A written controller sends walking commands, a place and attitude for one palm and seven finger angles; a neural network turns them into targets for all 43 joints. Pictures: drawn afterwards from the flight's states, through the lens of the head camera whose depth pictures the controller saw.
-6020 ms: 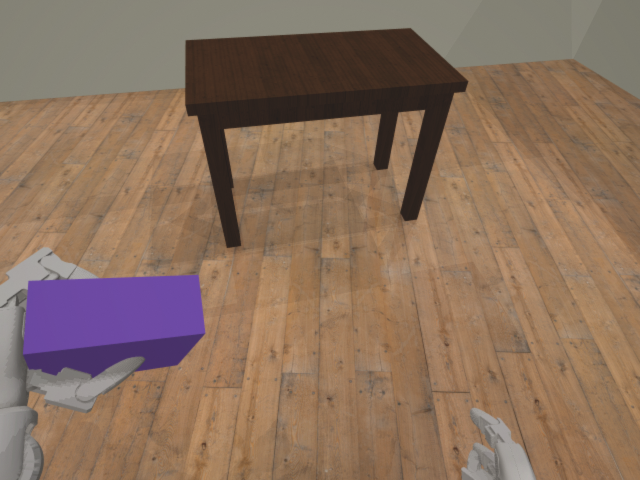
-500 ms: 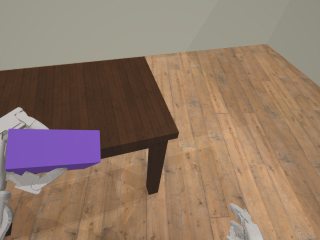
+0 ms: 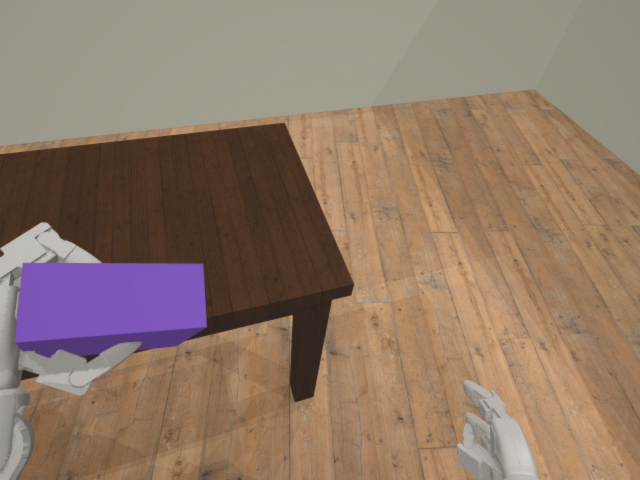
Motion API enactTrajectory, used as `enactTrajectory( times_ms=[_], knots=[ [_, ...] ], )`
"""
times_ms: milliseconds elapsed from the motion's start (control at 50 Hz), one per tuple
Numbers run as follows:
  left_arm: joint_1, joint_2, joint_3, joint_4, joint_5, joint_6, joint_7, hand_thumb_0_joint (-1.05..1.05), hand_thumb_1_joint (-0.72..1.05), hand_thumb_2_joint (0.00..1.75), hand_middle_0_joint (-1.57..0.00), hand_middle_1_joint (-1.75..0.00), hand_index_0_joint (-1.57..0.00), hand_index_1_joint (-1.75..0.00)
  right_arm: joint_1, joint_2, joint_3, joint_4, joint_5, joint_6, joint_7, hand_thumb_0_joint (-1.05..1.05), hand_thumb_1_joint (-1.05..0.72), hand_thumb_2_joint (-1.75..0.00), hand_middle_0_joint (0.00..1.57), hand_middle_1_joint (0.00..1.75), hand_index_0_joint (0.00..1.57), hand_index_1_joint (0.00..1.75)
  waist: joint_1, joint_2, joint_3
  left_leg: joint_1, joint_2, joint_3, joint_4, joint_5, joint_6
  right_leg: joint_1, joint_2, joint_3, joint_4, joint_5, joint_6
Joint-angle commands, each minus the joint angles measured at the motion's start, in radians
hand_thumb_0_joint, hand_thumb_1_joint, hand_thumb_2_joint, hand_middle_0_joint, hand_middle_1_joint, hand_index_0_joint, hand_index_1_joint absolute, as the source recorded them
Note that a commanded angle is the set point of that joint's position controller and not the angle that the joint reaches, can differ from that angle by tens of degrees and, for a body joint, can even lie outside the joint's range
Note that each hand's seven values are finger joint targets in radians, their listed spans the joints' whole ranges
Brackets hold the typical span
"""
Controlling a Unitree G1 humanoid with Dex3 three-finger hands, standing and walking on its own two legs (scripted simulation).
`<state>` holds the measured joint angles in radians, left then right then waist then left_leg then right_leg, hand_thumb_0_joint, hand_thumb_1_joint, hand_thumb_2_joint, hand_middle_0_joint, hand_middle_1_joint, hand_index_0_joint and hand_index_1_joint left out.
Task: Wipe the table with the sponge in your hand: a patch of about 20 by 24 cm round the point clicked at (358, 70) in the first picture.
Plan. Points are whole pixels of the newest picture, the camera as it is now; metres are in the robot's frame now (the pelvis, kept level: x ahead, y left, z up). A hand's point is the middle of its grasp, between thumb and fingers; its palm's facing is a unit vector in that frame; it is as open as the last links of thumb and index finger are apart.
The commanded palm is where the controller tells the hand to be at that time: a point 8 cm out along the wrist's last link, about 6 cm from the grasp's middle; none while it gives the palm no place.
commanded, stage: come to a stop and stand still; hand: left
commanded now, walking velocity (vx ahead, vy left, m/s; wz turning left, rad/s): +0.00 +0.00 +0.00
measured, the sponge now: (142, 311) +0.24 +0.20 +0.14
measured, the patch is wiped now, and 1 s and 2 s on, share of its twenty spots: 0.00 0.00 0.00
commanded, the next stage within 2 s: look again from close up in 0.14 s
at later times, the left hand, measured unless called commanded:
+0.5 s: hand (90, 313) +0.22 +0.24 +0.16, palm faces +0.37 -0.85 -0.36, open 9.7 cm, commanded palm +0.16 +0.27 +0.17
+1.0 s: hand (107, 286) +0.25 +0.23 +0.15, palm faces +0.34 -0.86 -0.39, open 9.7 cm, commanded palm +0.19 +0.28 +0.17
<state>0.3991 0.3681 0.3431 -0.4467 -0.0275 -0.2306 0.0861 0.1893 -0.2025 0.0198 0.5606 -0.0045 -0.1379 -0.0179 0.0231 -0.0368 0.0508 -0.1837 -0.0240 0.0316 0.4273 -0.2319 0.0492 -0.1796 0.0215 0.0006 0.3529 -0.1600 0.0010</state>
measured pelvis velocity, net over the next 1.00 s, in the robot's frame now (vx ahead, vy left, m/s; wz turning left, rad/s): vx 0.03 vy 0.00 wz -0.02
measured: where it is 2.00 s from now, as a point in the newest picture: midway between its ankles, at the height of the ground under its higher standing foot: outside the picture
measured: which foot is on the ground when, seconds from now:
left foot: down 0.00-1.00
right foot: down 0.00-1.00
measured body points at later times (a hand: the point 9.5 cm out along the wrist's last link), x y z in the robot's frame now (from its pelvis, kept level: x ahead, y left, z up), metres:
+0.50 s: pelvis +0.00 -0.01 +0.00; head +0.01 +0.00 +0.45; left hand +0.19 +0.28 +0.18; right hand +0.18 -0.23 -0.07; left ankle +0.00 +0.08 -0.74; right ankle +0.02 -0.12 -0.74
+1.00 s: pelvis +0.03 +0.00 -0.01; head +0.03 +0.01 +0.44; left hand +0.23 +0.28 +0.17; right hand +0.19 -0.24 -0.08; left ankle +0.00 +0.08 -0.74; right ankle +0.02 -0.12 -0.74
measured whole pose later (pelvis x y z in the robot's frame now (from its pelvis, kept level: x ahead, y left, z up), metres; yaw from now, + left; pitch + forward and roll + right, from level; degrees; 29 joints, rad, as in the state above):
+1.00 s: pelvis +0.03 +0.00 -0.01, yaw -1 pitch +0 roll -1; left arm 0.43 0.37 0.35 -0.44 -0.03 -0.22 0.10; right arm 0.23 -0.22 -0.01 0.58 0.01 -0.08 -0.03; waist 0.00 0.00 0.01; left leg -0.21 -0.02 0.05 0.57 -0.35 0.05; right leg -0.24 0.03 0.02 0.53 -0.29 -0.01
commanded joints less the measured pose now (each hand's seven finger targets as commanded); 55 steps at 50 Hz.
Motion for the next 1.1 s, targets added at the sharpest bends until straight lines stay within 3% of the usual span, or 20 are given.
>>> enactTrajectory(
  times_ms=[0, 160, 220, 280, 540, 560, 600, 720, 780, 920, 980, 1040, 1080],
  knots=[
    [-0.044, 0.150, 0.106, -0.212, -0.017, -0.053, 0.025, 0.00, 0.10, 1.30, -1.20, -1.60, -1.20, -1.60, -0.067, -0.122, -0.049, -0.150, 0.005, -0.038, -0.018, 0.00, -0.90, -0.90, 0.20, 0.30, 0.20, 0.30, 0.006, 0.094, -0.202, 0.026, 0.072, -0.066, -0.064, 0.313, -0.065, 0.122, -0.038, 0.036, 0.018, 0.285, -0.018],
    [-0.065, 0.156, 0.099, -0.224, -0.015, -0.044, 0.030, 0.00, 0.10, 1.30, -1.20, -1.60, -1.20, -1.60, -0.076, -0.127, -0.050, -0.148, 0.006, -0.027, -0.025, 0.00, -0.90, -0.90, 0.20, 0.30, 0.20, 0.30, 0.005, 0.117, -0.179, 0.004, 0.073, -0.073, -0.093, 0.234, -0.059, 0.115, -0.038, 0.035, 0.013, 0.219, -0.015],
    [-0.063, 0.147, 0.095, -0.196, -0.015, -0.039, 0.033, 0.00, 0.10, 1.30, -1.20, -1.60, -1.20, -1.60, -0.072, -0.123, -0.050, -0.143, 0.005, -0.024, -0.027, 0.00, -0.90, -0.90, 0.20, 0.30, 0.20, 0.30, 0.006, 0.071, -0.161, -0.016, 0.070, -0.070, -0.100, 0.160, -0.051, 0.114, -0.038, 0.048, -0.012, 0.187, -0.014],
    [-0.077, 0.138, 0.085, -0.197, -0.014, -0.037, 0.031, 0.00, 0.10, 1.30, -1.20, -1.60, -1.20, -1.60, -0.075, -0.122, -0.050, -0.143, 0.006, -0.022, -0.026, 0.00, -0.90, -0.90, 0.20, 0.30, 0.20, 0.30, 0.003, 0.093, -0.154, -0.025, 0.066, -0.071, -0.111, 0.120, -0.049, 0.111, -0.037, 0.056, -0.020, 0.152, -0.016],
    [-0.061, 0.139, 0.086, -0.195, -0.016, -0.028, 0.034, 0.00, 0.10, 1.30, -1.20, -1.60, -1.20, -1.60, -0.070, -0.121, -0.054, -0.143, 0.010, -0.015, -0.027, 0.00, -0.90, -0.90, 0.20, 0.30, 0.20, 0.30, 0.001, 0.063, -0.152, -0.021, 0.062, -0.063, -0.115, 0.099, -0.042, 0.110, -0.036, 0.055, -0.039, 0.142, -0.011],
    [-0.068, 0.147, 0.090, -0.200, -0.015, -0.028, 0.033, 0.00, 0.10, 1.30, -1.20, -1.60, -1.20, -1.60, -0.072, -0.125, -0.053, -0.142, 0.010, -0.012, -0.027, 0.00, -0.90, -0.90, 0.20, 0.30, 0.20, 0.30, 0.000, 0.090, -0.152, -0.033, 0.060, -0.070, -0.121, 0.101, -0.044, 0.118, -0.036, 0.049, -0.032, 0.137, -0.012],
    [-0.051, 0.148, 0.094, -0.194, -0.013, -0.031, 0.034, 0.00, 0.10, 1.30, -1.20, -1.60, -1.20, -1.60, -0.071, -0.125, -0.057, -0.142, 0.008, -0.013, -0.027, 0.00, -0.90, -0.90, 0.20, 0.30, 0.20, 0.30, 0.000, 0.087, -0.165, -0.023, 0.066, -0.058, -0.107, 0.076, -0.038, 0.115, -0.040, 0.059, -0.023, 0.126, -0.017],
    [-0.059, 0.155, 0.093, -0.199, -0.011, -0.033, 0.035, 0.00, 0.10, 1.30, -1.20, -1.60, -1.20, -1.60, -0.075, -0.134, -0.066, -0.143, 0.003, -0.011, -0.027, 0.00, -0.90, -0.90, 0.20, 0.30, 0.20, 0.30, -0.009, 0.065, -0.125, -0.068, 0.070, -0.059, -0.066, -0.103, -0.007, 0.028, -0.056, 0.113, -0.003, -0.090, -0.046],
    [-0.082, 0.156, 0.093, -0.202, -0.009, -0.039, 0.035, 0.00, 0.10, 1.30, -1.20, -1.60, -1.20, -1.60, -0.074, -0.136, -0.068, -0.142, 0.004, -0.010, -0.026, 0.00, -0.90, -0.90, 0.20, 0.30, 0.20, 0.30, -0.015, 0.091, -0.098, -0.088, 0.077, -0.072, -0.057, -0.143, 0.002, -0.013, -0.055, 0.130, 0.028, -0.134, -0.060],
    [-0.044, 0.181, 0.124, -0.207, -0.014, -0.055, 0.035, 0.00, 0.10, 1.30, -1.20, -1.60, -1.20, -1.60, -0.068, -0.138, -0.073, -0.144, 0.011, -0.006, -0.019, 0.00, -0.90, -0.90, 0.20, 0.30, 0.20, 0.30, -0.018, 0.051, -0.144, -0.078, 0.074, -0.056, 0.052, 0.045, 0.007, 0.031, -0.088, 0.136, 0.119, 0.082, -0.078],
    [-0.017, 0.179, 0.129, -0.222, -0.023, -0.060, 0.033, 0.00, 0.10, 1.30, -1.20, -1.60, -1.20, -1.60, -0.065, -0.135, -0.074, -0.145, 0.015, 0.000, -0.012, 0.00, -0.90, -0.90, 0.20, 0.30, 0.20, 0.30, -0.025, 0.066, -0.153, -0.063, 0.067, -0.052, 0.083, 0.139, -0.003, 0.032, -0.105, 0.138, 0.161, 0.179, -0.083],
    [0.013, 0.202, 0.158, -0.256, -0.025, -0.070, 0.035, 0.00, 0.10, 1.30, -1.20, -1.60, -1.20, -1.60, -0.063, -0.136, -0.077, -0.147, 0.019, 0.007, -0.011, 0.00, -0.90, -0.90, 0.20, 0.30, 0.20, 0.30, -0.024, 0.095, -0.197, -0.027, 0.093, -0.076, 0.088, 0.310, -0.001, 0.051, -0.085, 0.080, 0.239, 0.266, -0.066],
    [0.039, 0.198, 0.160, -0.258, -0.030, -0.068, 0.033, 0.00, 0.10, 1.30, -1.20, -1.60, -1.20, -1.60, -0.058, -0.132, -0.075, -0.149, 0.020, 0.009, -0.010, 0.00, -0.90, -0.90, 0.20, 0.30, 0.20, 0.30, -0.025, 0.115, -0.195, -0.009, 0.107, -0.088, 0.088, 0.411, -0.007, 0.032, -0.069, 0.039, 0.272, 0.239, -0.053]
  ],
)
